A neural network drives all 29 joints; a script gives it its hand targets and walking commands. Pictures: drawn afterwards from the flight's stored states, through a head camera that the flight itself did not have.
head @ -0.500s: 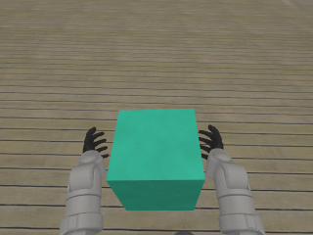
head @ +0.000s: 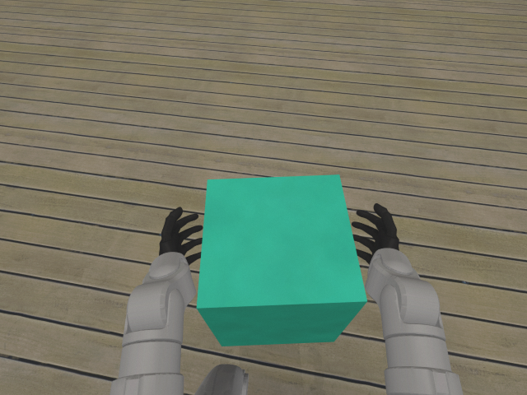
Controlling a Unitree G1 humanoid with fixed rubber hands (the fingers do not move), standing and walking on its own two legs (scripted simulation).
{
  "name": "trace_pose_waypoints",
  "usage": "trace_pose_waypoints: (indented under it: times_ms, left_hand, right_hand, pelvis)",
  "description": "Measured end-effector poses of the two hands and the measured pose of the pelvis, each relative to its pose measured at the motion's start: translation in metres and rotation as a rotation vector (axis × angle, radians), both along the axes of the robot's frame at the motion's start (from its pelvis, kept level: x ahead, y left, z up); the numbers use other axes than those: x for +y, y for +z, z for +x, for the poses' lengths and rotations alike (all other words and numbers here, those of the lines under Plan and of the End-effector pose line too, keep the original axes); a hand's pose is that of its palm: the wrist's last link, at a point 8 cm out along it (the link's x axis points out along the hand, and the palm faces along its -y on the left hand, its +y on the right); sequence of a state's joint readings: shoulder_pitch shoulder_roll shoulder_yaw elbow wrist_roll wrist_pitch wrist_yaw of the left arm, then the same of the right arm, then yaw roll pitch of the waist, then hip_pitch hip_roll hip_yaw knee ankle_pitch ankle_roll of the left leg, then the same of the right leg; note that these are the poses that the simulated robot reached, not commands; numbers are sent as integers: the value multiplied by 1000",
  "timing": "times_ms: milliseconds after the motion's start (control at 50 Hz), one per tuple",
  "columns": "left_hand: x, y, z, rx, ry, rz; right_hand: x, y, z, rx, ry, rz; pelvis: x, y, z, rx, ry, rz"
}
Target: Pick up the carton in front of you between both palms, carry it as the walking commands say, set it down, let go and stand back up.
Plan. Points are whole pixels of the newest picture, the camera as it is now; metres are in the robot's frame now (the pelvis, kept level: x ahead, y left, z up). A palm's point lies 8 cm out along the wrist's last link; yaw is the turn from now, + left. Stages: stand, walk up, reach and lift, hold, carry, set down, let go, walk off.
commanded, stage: carry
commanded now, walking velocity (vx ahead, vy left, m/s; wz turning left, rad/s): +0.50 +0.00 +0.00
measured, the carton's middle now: (275, 267) +0.34 +0.01 -0.03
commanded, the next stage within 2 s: none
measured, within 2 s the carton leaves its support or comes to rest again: neither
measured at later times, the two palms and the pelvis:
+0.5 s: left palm (166, 105) +0.62 +0.24 +0.09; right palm (321, 112) +0.60 -0.06 +0.10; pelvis +0.30 +0.09 +0.04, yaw -2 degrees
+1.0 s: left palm (206, 66) +0.76 +0.19 +0.10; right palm (336, 67) +0.78 -0.11 +0.09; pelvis +0.56 +0.03 +0.03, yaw +2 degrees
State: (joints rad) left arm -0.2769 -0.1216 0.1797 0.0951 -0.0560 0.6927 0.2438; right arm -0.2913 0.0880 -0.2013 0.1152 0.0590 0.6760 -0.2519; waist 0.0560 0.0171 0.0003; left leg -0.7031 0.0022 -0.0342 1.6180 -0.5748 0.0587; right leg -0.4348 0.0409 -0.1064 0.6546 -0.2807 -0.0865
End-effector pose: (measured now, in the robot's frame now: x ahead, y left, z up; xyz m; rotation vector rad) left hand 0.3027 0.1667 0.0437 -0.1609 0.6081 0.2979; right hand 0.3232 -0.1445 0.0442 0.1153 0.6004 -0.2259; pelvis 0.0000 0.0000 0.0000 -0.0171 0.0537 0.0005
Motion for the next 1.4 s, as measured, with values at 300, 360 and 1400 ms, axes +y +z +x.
trace_pose_waypoints:
  times_ms: [300, 360, 1400]
  left_hand:
    - [63, 6, 226, -72, -79, 41]
    - [73, 17, 256, -37, -75, 15]
    - [59, 56, 703, -9, -131, 5]
  right_hand:
    - [62, 13, 199, -53, -52, -43]
    - [74, 25, 220, -16, -52, -33]
    - [70, 61, 687, 8, 55, -11]
  pelvis:
    - [74, -6, 206, 10, -29, -5]
    - [82, 12, 233, 16, -40, -22]
    - [74, 8, 786, 0, -19, 15]
